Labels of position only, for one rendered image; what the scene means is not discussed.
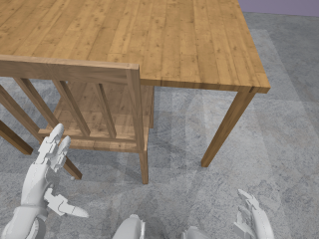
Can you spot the table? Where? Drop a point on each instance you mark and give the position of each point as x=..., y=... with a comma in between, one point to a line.
x=190, y=44

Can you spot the chair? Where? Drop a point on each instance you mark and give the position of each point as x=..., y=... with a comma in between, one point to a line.
x=102, y=107

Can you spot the robot left hand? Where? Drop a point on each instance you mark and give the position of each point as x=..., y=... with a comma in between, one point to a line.
x=44, y=171

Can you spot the robot thigh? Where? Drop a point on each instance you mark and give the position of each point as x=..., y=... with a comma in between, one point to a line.
x=194, y=234
x=131, y=228

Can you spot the right robot thigh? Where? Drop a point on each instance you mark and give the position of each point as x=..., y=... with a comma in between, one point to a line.
x=194, y=234

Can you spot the left robot thigh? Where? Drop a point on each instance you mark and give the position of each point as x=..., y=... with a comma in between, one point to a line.
x=131, y=228

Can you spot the robot right hand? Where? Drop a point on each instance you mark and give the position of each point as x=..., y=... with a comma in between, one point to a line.
x=257, y=224

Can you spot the robot left forearm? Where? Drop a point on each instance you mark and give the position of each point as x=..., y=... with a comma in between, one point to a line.
x=28, y=222

